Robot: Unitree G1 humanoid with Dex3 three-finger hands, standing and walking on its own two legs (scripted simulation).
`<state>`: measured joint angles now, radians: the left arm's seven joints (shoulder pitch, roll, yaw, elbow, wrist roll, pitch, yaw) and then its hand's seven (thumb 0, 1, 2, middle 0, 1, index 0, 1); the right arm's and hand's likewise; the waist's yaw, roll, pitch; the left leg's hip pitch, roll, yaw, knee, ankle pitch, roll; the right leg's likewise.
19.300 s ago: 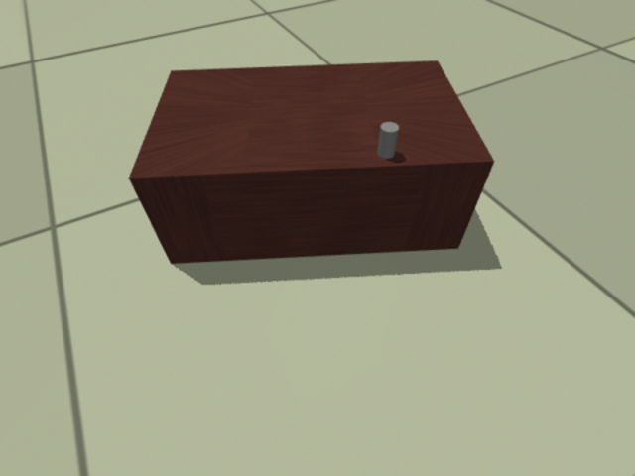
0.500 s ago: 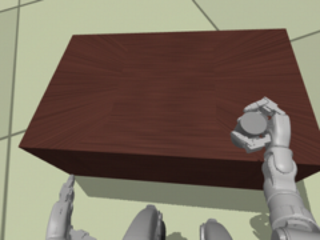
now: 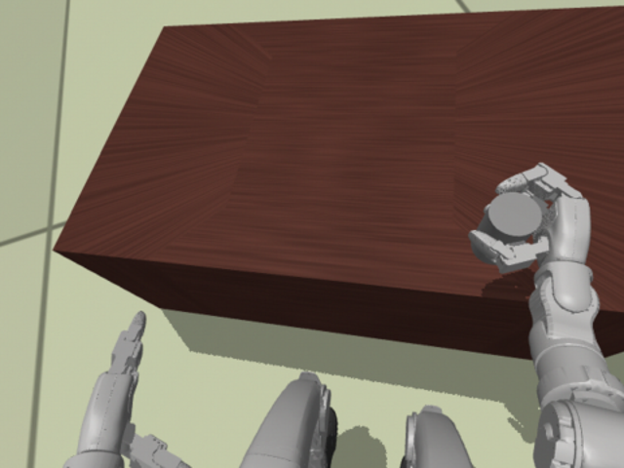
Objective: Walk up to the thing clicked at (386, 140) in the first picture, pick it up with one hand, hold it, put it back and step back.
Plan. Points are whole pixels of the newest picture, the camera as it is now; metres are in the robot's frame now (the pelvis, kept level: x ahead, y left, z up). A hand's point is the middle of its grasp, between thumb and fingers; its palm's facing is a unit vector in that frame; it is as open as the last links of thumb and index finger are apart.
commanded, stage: crouch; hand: right
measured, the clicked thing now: (502, 231) +0.43 -0.16 -0.03
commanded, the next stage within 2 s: lower in 0.06 s
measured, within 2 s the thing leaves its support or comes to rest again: rests again in 1.36 s
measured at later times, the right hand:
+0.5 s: hand (496, 230) +0.45 -0.16 -0.07, palm faces +0.08 +1.00 +0.03, open 9.0 cm
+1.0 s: hand (488, 239) +0.46 -0.16 -0.11, palm faces +0.08 +1.00 +0.03, open 9.1 cm
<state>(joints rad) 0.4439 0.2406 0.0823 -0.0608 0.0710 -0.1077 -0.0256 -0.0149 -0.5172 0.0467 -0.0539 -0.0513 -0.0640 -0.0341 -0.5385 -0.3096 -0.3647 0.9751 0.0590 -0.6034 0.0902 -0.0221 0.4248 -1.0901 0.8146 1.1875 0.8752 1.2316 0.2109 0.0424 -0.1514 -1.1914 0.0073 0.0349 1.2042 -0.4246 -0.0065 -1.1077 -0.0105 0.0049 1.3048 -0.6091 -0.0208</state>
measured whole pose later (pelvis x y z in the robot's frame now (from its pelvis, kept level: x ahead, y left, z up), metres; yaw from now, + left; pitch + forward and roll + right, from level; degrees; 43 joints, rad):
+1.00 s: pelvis -0.03 +0.00 -0.07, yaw +0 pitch +29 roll +4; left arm 0.48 0.29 0.11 -0.32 0.08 -0.15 -0.06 -0.01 -0.53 0.05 -0.06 -0.05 -0.06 -0.04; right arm -0.67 -0.43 -0.48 1.13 -0.01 -0.65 0.09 -0.02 0.42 -1.09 0.81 1.20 0.87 1.24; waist 0.33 0.04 -0.16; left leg -1.49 0.01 0.07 1.45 -0.47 0.00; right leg -1.42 -0.01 0.04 1.59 -0.67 -0.02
